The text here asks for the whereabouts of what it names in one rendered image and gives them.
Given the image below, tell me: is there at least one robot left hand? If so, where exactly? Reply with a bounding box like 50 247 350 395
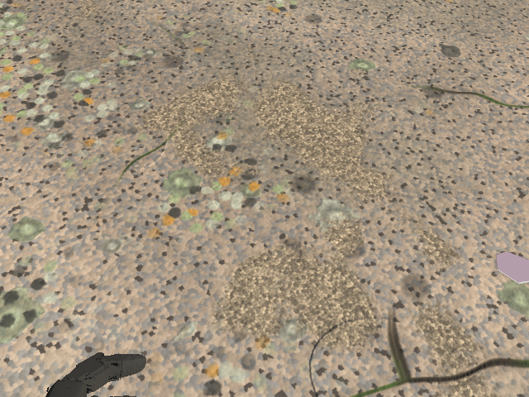
46 352 146 397

